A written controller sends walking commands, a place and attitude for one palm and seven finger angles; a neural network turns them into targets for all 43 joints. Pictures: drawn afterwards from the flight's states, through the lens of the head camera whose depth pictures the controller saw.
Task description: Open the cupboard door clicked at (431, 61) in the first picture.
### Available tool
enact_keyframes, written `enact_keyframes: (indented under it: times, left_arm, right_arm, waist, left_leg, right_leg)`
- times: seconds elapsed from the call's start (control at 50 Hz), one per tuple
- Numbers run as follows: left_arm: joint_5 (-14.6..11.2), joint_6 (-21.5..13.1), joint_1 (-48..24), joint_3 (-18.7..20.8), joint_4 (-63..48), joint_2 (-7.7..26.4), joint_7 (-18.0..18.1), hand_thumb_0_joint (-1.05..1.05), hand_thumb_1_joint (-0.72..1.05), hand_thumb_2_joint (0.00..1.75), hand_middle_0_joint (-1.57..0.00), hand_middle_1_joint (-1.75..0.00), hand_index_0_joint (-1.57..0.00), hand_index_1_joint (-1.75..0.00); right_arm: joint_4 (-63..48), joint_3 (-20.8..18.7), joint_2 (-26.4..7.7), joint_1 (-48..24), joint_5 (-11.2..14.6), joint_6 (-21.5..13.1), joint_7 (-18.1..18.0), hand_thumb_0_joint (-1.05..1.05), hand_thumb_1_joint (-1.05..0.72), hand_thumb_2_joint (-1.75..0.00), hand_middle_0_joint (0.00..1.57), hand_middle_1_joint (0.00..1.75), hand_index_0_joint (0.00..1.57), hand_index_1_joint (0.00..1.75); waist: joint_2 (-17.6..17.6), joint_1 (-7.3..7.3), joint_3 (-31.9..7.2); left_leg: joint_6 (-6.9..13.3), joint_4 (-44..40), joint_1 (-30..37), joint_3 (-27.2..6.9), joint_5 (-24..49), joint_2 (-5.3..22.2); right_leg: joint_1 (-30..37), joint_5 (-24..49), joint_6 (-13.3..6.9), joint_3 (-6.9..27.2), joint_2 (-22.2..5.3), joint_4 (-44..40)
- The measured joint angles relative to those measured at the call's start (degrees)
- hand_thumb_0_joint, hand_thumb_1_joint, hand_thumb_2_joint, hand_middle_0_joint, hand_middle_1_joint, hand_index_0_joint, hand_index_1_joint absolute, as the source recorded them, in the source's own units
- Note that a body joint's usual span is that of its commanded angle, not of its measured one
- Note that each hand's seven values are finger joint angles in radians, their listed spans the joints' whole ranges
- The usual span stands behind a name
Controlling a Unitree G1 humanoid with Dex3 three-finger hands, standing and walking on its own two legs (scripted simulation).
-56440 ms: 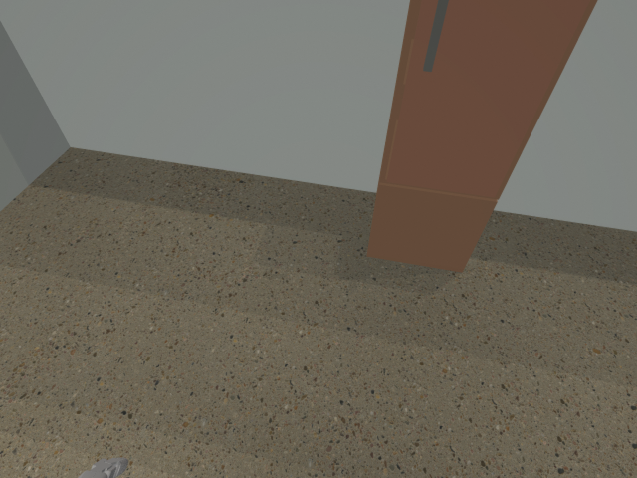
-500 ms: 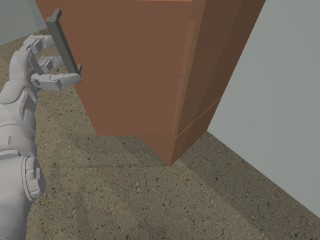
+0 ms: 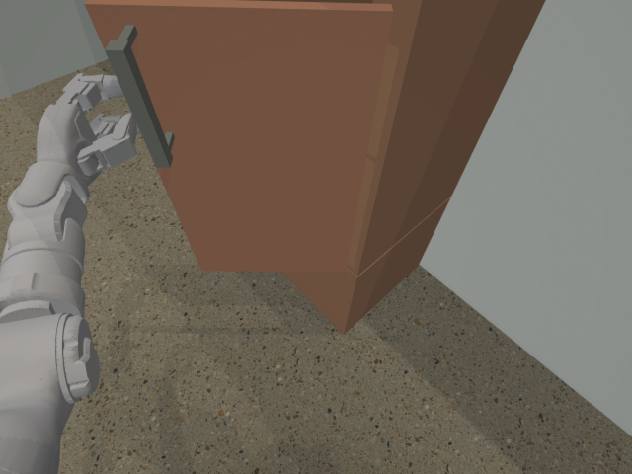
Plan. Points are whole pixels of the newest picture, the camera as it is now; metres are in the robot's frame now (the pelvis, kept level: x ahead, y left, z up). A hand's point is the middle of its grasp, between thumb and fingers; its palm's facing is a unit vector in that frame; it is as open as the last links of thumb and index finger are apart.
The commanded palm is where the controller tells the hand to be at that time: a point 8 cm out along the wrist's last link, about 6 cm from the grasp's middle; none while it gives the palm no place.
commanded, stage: pull the door open along its arc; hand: left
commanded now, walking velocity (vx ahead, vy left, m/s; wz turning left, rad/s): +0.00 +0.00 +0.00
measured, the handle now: (148, 102) +0.54 +0.22 +0.16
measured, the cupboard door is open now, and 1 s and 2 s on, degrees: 48 48 48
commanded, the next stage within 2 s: open thumb and fingers to let go in 0.84 s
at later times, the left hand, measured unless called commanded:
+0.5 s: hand (61, 243) +0.33 +0.26 +0.15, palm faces +0.02 -1.00 -0.03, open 4.9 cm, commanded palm +0.28 +0.30 +0.15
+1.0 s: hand out of the picture +0.15 +0.25 +0.14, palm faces +0.11 -0.99 -0.09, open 4.9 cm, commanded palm +0.14 +0.30 +0.15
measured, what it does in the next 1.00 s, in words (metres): stands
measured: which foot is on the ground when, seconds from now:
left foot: down 0.00-1.00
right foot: down 0.00-1.00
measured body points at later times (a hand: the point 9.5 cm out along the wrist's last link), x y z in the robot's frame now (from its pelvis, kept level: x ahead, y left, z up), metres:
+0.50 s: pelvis -0.01 -0.01 +0.01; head +0.01 -0.02 +0.46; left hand +0.32 +0.31 +0.15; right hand +0.12 -0.26 -0.09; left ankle -0.04 +0.09 -0.72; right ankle +0.00 -0.12 -0.72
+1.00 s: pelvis -0.04 -0.02 +0.01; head -0.07 -0.04 +0.46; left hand +0.14 +0.30 +0.15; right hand +0.17 -0.23 -0.05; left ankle -0.04 +0.09 -0.72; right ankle +0.00 -0.12 -0.72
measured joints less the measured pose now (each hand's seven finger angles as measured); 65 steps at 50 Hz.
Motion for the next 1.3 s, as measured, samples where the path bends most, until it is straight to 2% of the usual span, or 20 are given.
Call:
enact_keyframes:
  times: [0.04,0.14,0.22,0.32,0.4,0.52,0.66,0.82,0.94,1.0,1.06,1.18,1.3]
  left_arm:
    - [0.3,0.0,0.1,0.6,0.1,0.0,-0.2,0.01,0.76,0.85,-0.23,-1.28,-0.21,-1.29]
    - [1.3,-0.7,2.1,4.5,0.8,2.4,-3.9,0.01,0.8,0.87,-0.26,-1.29,-0.25,-1.29]
    - [-0.5,-0.7,8.1,6.9,-4.0,2.7,-7.1,0.01,0.85,0.88,-0.32,-1.31,-0.29,-1.3]
    - [-3.1,1.9,17.7,9.0,-13.6,1.1,-9.2,0.01,0.88,0.89,-0.36,-1.33,-0.35,-1.32]
    - [-5.0,4.6,26.6,9.6,-23.0,-0.8,-9.3,0.01,0.89,0.9,-0.38,-1.34,-0.37,-1.33]
    - [-7.4,7.2,37.3,7.9,-36.2,-4.7,-8.9,0.01,0.9,0.9,-0.39,-1.34,-0.39,-1.34]
    - [-8.3,10.5,46.0,4.9,-47.3,-7.9,-7.8,0.01,0.9,0.9,-0.39,-1.35,-0.4,-1.34]
    - [-8.8,13.9,56.9,5.3,-58.1,-9.0,-6.8,0.01,0.9,0.9,-0.4,-1.35,-0.4,-1.35]
    - [-10.2,14.0,66.0,7.1,-65.5,-8.6,-7.4,0.01,0.9,0.9,-0.4,-1.35,-0.4,-1.35]
    - [-10.7,13.3,65.5,7.1,-65.1,-8.5,-7.8,0.01,0.89,0.9,-0.4,-1.35,-0.4,-1.34]
    - [-10.9,12.5,62.0,6.9,-61.9,-8.3,-8.1,0.01,0.84,0.88,-0.39,-1.34,-0.4,-1.34]
    - [-10.4,12.4,56.0,7.5,-55.4,-5.9,-8.9,0.01,0.58,0.77,-0.38,-1.31,-0.38,-1.31]
    - [-11.8,11.4,58.5,9.0,-56.2,-5.2,-10.1,0.01,0.22,0.61,-0.35,-1.27,-0.35,-1.27]
  right_arm:
    - [0.0,0.0,-0.1,-0.3,-0.1,0.0,0.0,0.01,-0.91,-0.9,0.2,0.3,0.21,0.3]
    - [-1.5,0.5,-0.3,-1.2,0.1,1.2,-0.3,0.01,-0.91,-0.9,0.2,0.3,0.21,0.3]
    - [-3.7,0.2,-0.6,-0.3,0.7,2.1,-0.2,0.01,-0.91,-0.9,0.2,0.3,0.21,0.3]
    - [-5.5,0.1,-0.8,0.3,1.6,2.8,0.2,0.01,-0.91,-0.9,0.2,0.3,0.21,0.3]
    - [-6.7,0.0,-0.7,-0.8,2.1,2.2,0.3,0.01,-0.91,-0.9,0.2,0.3,0.21,0.3]
    - [-7.4,0.3,-0.3,-4.4,2.2,-0.6,-0.9,0.02,-0.91,-0.9,0.2,0.3,0.21,0.3]
    - [-8.2,1.2,0.6,-9.7,2.3,-4.5,-2.5,0.02,-0.91,-0.9,0.2,0.3,0.21,0.3]
    - [-8.5,2.8,2.1,-11.9,1.9,-7.1,-3.2,0.02,-0.91,-0.9,0.2,0.3,0.21,0.3]
    - [-7.1,2.9,1.9,-10.2,1.6,-9.2,-3.4,0.02,-0.91,-0.9,0.2,0.3,0.21,0.3]
    - [-5.2,2.5,1.1,-9.1,1.6,-10.4,-4.3,0.02,-0.9,-0.9,0.2,0.3,0.21,0.3]
    - [-2.9,2.3,0.4,-8.8,1.7,-11.3,-5.0,0.02,-0.9,-0.9,0.2,0.3,0.21,0.3]
    - [-1.1,1.5,-0.1,-8.7,1.7,-12.1,-5.1,0.02,-0.9,-0.9,0.2,0.3,0.21,0.3]
    - [-2.6,1.0,-0.3,-7.1,1.8,-13.7,-4.1,0.02,-0.91,-0.9,0.2,0.3,0.21,0.3]
  waist:
    - [0.0,0.04,-0.1]
    - [0.0,-0.81,-0.4]
    - [0.3,-0.49,-0.6]
    - [0.5,0.68,-0.8]
    - [0.5,1.83,-0.4]
    - [0.7,4.39,0.3]
    - [1.3,6.78,0.9]
    - [1.5,7.84,1.3]
    - [1.7,8.03,1.9]
    - [2.1,8.5,2.7]
    - [2.4,8.49,3.3]
    - [2.5,6.59,3.7]
    - [2.2,5.13,2.6]
  left_leg:
    - [0.0,-0.1,0.0,0.1,0.0,0.0]
    - [-0.1,-0.7,0.6,1.3,0.1,0.5]
    - [-0.1,-1.9,2.3,2.4,0.3,0.9]
    - [-0.2,-3.3,4.9,3.1,0.7,1.0]
    - [-0.3,-4.0,7.1,3.1,1.0,0.9]
    - [-0.3,-4.4,10.0,2.1,1.6,0.4]
    - [-0.5,-4.8,12.8,0.9,2.5,-0.1]
    - [-1.0,-5.6,15.4,0.1,3.3,0.3]
    - [-1.4,-5.5,16.4,-0.4,3.5,0.8]
    - [-1.6,-5.0,16.3,-1.2,3.5,0.8]
    - [-1.7,-4.2,15.5,-1.9,3.6,0.8]
    - [-1.9,-2.4,13.5,-1.9,3.2,0.9]
    - [-1.6,-2.2,12.9,-0.3,2.5,1.1]
  right_leg:
    - [-0.1,0.0,0.0,0.1,0.0,0.0]
    - [-0.2,0.3,-0.2,1.3,0.6,-0.2]
    - [0.9,0.7,-0.2,2.4,1.0,-1.0]
    - [2.9,1.0,-0.3,3.2,1.2,-1.7]
    - [4.8,1.1,-0.4,3.2,1.1,-1.9]
    - [8.2,1.3,-0.5,2.2,0.7,-2.4]
    - [11.5,1.6,-0.7,1.0,0.1,-2.7]
    - [14.6,2.3,-1.2,0.2,0.5,-3.9]
    - [16.1,2.8,-1.5,-0.3,1.1,-4.7]
    - [16.6,2.9,-1.7,-1.1,1.1,-4.8]
    - [16.2,2.8,-1.8,-1.6,1.2,-4.4]
    - [14.0,2.6,-2.1,-0.7,1.7,-2.6]
    - [12.3,1.9,-1.9,0.9,1.8,-1.4]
